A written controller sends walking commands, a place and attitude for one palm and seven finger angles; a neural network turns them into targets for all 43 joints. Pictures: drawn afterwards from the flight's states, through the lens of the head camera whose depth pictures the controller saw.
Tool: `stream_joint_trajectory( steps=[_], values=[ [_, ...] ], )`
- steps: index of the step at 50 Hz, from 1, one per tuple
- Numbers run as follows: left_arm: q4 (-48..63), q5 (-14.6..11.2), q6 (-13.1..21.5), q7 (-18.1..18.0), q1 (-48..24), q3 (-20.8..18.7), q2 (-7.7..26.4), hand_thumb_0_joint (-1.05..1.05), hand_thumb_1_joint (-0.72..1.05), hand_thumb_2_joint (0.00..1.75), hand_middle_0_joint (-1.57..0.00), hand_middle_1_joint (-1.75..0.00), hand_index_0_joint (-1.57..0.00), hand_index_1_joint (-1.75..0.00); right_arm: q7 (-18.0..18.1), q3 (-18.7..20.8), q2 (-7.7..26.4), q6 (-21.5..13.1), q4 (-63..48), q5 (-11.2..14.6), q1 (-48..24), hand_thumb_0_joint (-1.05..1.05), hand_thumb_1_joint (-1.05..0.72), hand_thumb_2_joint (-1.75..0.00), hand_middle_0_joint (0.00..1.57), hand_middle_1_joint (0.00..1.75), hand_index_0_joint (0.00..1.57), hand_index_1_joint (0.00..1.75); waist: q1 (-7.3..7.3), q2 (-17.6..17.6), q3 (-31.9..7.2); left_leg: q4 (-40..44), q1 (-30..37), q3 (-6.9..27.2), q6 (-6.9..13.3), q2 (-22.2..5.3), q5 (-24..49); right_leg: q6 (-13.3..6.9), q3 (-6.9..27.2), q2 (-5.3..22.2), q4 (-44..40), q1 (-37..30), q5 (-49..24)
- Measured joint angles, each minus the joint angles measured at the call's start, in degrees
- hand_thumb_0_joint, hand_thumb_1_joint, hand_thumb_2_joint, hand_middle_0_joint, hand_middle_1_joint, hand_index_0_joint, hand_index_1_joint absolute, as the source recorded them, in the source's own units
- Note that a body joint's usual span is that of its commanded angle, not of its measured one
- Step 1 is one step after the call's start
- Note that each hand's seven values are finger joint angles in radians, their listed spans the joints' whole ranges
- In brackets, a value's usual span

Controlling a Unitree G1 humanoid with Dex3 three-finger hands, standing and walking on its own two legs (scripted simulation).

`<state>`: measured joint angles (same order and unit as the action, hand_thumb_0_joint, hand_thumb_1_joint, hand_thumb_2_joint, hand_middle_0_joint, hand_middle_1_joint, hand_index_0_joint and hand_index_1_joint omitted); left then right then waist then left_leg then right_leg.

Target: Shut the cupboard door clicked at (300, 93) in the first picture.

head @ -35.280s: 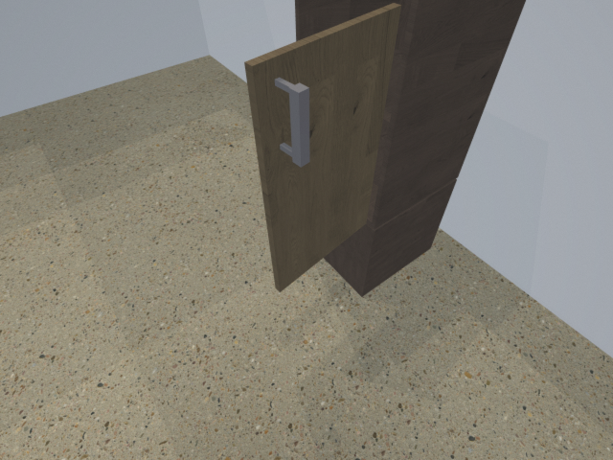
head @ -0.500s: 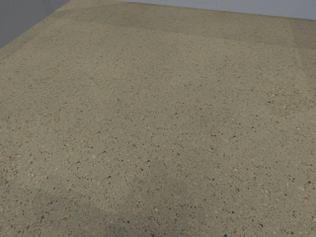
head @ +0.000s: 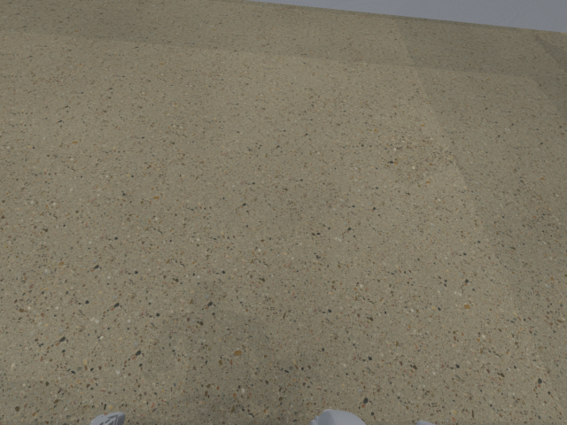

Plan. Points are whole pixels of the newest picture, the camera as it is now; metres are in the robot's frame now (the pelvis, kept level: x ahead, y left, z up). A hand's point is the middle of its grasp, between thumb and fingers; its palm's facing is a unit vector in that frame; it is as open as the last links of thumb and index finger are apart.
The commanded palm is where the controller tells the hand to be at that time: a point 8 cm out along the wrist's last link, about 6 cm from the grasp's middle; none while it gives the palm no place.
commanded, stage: turn to face it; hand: left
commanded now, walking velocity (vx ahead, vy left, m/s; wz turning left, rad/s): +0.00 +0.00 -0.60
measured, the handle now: out of the picture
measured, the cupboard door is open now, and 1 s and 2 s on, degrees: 66 66 66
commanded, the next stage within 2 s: none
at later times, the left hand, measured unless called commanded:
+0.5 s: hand (194, 401) +0.17 +0.15 -0.17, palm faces -0.30 -0.93 -0.22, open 7.4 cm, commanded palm none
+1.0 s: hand (236, 339) +0.27 +0.09 -0.16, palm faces -0.58 -0.78 -0.25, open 7.4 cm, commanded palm none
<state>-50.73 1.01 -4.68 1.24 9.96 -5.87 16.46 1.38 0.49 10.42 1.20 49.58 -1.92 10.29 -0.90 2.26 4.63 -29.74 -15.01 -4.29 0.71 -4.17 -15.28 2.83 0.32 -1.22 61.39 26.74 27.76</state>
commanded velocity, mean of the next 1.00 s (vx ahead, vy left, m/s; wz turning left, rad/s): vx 0.00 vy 0.00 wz -0.60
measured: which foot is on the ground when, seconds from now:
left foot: down 0.00-0.24, up 0.26-0.58, down 0.60-1.00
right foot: up 0.00-0.22, down 0.24-0.60, up 0.62-1.00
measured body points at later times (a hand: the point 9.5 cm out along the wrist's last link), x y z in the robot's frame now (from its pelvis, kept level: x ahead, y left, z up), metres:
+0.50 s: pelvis +0.03 -0.02 +0.00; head +0.08 -0.03 +0.44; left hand +0.18 +0.19 -0.15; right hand +0.02 -0.30 -0.14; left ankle +0.07 +0.11 -0.70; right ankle -0.03 -0.13 -0.74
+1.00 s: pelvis +0.05 -0.01 -0.01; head +0.08 -0.04 +0.44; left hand +0.30 +0.13 -0.14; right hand -0.06 -0.25 -0.15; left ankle +0.11 +0.10 -0.74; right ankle -0.03 -0.10 -0.73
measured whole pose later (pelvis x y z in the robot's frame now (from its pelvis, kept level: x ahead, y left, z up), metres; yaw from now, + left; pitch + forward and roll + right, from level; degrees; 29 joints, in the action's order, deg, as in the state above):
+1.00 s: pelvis +0.05 -0.01 -0.01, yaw -37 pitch +1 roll -1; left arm -48.8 1.0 -4.1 2.2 8.3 -4.2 14.6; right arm 0.5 2.5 13.3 1.8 50.9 -1.4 13.8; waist 1.0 -1.4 4.7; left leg -35.3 -14.4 -15.3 -1.7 -10.3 -19.9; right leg 1.5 -4.3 1.3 35.9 16.4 18.4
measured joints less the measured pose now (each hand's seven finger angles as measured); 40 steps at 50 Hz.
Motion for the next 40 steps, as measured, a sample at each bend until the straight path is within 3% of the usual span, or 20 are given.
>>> stream_joint_trajectory(
  steps=[4, 9, 12, 13, 15, 18, 20, 24, 27, 29, 31, 33, 36, 40],
  values=[
    [1.4, -0.1, -0.2, 0.5, -1.2, 0.2, 0.3, 0.01, 0.91, 0.9, -0.2, -0.3, -0.2, -0.3, 0.0, 0.3, 0.6, 0.0, 0.4, 0.1, 1.2, 0.01, -0.9, -0.89, 0.2, 0.3, 0.2, 0.3, 0.35, -1.2, 0.1, 2.0, 1.5, -2.7, -0.1, -1.6, 0.3, 0.6, -1.7, 1.9, -4.4, -1.2, -1.7],
    [2.0, 0.0, 0.0, 0.7, -2.4, 0.9, -0.5, 0.01, 0.91, 0.9, -0.19, -0.3, -0.19, -0.3, -0.5, 1.3, 2.0, 0.1, 1.0, 0.1, 2.4, 0.01, -0.9, -0.89, 0.2, 0.3, 0.2, 0.3, 1.66, -2.7, 0.2, 0.0, 1.9, -6.5, -1.1, -3.5, -1.7, -0.1, -3.1, 2.6, -15.1, -5.7, -2.6],
    [2.6, 0.0, 0.9, 0.9, -2.4, 1.7, -1.0, 0.01, 0.91, 0.9, -0.19, -0.3, -0.19, -0.3, -0.8, 2.0, 3.2, 0.4, 1.4, 0.5, 3.6, 0.01, -0.9, -0.89, 0.2, 0.3, 0.2, 0.3, 2.2, -3.4, -0.2, -4.6, 0.9, -8.4, -2.3, -4.8, -4.6, -1.5, -4.1, 2.1, -27.0, -11.1, -10.9],
    [2.7, 0.1, 1.7, 0.7, -2.2, 2.0, -1.2, 0.01, 0.91, 0.9, -0.2, -0.3, -0.2, -0.3, -1.0, 2.3, 3.6, 0.7, 1.6, 0.7, 4.0, 0.01, -0.9, -0.89, 0.2, 0.3, 0.2, 0.3, 2.08, -3.4, -0.5, -8.2, -0.5, -8.2, -2.8, -5.0, -6.3, -2.6, -3.6, 2.0, -29.1, -12.2, -10.0],
    [2.4, 0.0, 2.6, 0.0, -2.2, 2.7, -2.6, 0.0, 0.91, 0.9, -0.2, -0.3, -0.2, -0.3, -0.7, 2.8, 5.0, 2.1, 2.4, 1.0, 3.2, 0.01, -0.9, -0.89, 0.2, 0.3, 0.2, 0.3, 2.22, -5.1, 0.0, -19.6, -4.8, -3.0, -3.7, -3.9, -13.2, -3.6, -2.8, 0.9, -27.2, -11.4, -7.9],
    [2.2, 0.0, 2.4, -0.9, -1.1, 3.3, -4.1, 0.0, 0.91, 0.9, -0.2, -0.3, -0.2, -0.3, -0.4, 3.1, 5.7, 3.0, 2.8, 1.1, 2.3, 0.01, -0.91, -0.89, 0.2, 0.3, 0.2, 0.3, 2.37, -5.2, 0.2, -31.5, -10.3, 0.8, -4.6, -1.4, -13.2, -3.5, -1.1, 0.6, -29.1, -12.3, -9.1],
    [1.9, 0.0, 2.3, -1.1, -0.4, 3.5, -4.4, 0.0, 0.91, 0.9, -0.2, -0.3, -0.2, -0.3, -0.7, 3.0, 5.4, 2.9, 2.4, 1.0, 1.6, 0.01, -0.91, -0.89, 0.2, 0.3, 0.2, 0.3, 2.32, -4.3, 0.4, -32.5, -12.1, 1.6, -5.3, -0.7, -11.2, -3.5, 0.2, 0.7, -31.0, -12.9, -10.2],
    [1.2, 0.1, 2.1, -1.0, 0.7, 3.5, -4.3, 0.0, 0.91, 0.9, -0.2, -0.3, -0.2, -0.3, -0.9, 2.7, 4.3, 2.3, 1.2, 1.2, 0.3, 0.01, -0.91, -0.89, 0.19, 0.3, 0.2, 0.3, 1.78, -2.3, 0.8, -25.0, -12.0, 2.6, -5.9, 0.5, -9.6, -3.0, 3.0, 0.5, -32.5, -13.3, -11.1],
    [0.6, 0.2, 1.8, -0.9, 1.4, 3.2, -3.9, 0.01, 0.91, 0.9, -0.2, -0.3, -0.2, -0.3, -0.8, 2.4, 3.5, 1.7, 0.4, 1.5, -0.5, 0.01, -0.91, -0.89, 0.2, 0.3, 0.2, 0.3, 1.14, -1.2, 0.8, -16.7, -9.5, 3.0, -5.7, 1.6, -8.5, -2.3, 5.0, 0.1, -31.5, -12.8, -10.5],
    [0.2, 0.0, 1.4, -1.0, 1.9, 2.8, -3.5, 0.01, 0.91, 0.9, -0.2, -0.3, -0.2, -0.3, -0.7, 2.0, 3.1, 0.9, -0.1, 1.6, -0.6, 0.01, -0.91, -0.89, 0.2, 0.3, 0.2, 0.3, 0.9, -0.5, 0.4, -7.8, -6.0, 2.8, -5.4, 2.2, -3.7, -1.5, 6.3, -0.4, -29.4, -11.9, -9.3],
    [-0.2, -0.5, 0.7, -1.0, 1.9, 2.3, -2.6, 0.01, 0.91, 0.9, -0.2, -0.3, -0.2, -0.3, -0.5, 1.6, 2.4, -0.1, -0.3, 1.2, -0.5, 0.01, -0.91, -0.89, 0.2, 0.3, 0.2, 0.3, 0.71, 0.4, 0.1, -5.4, -5.0, 1.6, -2.0, 2.0, 1.1, -1.2, 6.9, -0.8, -23.4, -9.5, -4.1],
    [-0.5, -0.4, 0.0, -1.0, 1.6, 1.7, -1.7, 0.01, 0.91, 0.9, -0.2, -0.3, -0.2, -0.3, -0.5, 0.7, 1.5, -0.3, -0.7, 0.7, -0.3, 0.01, -0.91, -0.89, 0.2, 0.3, 0.2, 0.3, 0.19, 1.3, 0.4, -6.4, -4.3, -0.3, 0.1, 1.2, -1.5, -1.1, 5.2, -1.0, -12.0, -5.7, 2.3],
    [-0.6, -0.1, -0.5, -0.2, 1.0, 1.0, -0.8, 0.01, 0.91, 0.9, -0.2, -0.3, -0.2, -0.3, -0.2, 0.0, 0.5, -0.3, -1.1, 0.2, 0.6, 0.01, -0.91, -0.89, 0.2, 0.3, 0.2, 0.3, 0.32, 0.9, 0.4, -3.7, -2.0, -1.9, 0.4, -0.3, -1.8, -0.3, 1.4, -0.3, 0.0, -1.7, 2.3],
    [0.3, -0.1, -0.7, 0.6, -0.1, 0.6, -0.6, 0.01, 0.91, 0.9, -0.2, -0.3, -0.2, -0.3, 0.0, -0.1, 0.4, -0.1, -0.7, 0.1, 1.3, 0.01, -0.9, -0.89, 0.2, 0.3, 0.2, 0.3, 0.27, -0.4, 0.7, 0.2, 0.3, -4.1, 0.2, -2.0, -0.1, 0.5, -1.4, 1.6, 0.7, -0.7, -0.4]
  ],
)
